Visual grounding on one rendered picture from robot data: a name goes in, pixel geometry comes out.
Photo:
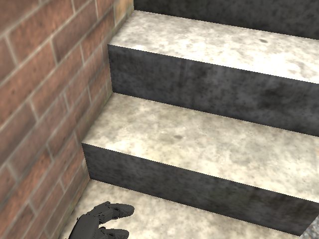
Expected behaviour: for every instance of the left robot hand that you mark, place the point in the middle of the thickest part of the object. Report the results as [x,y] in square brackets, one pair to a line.
[87,226]

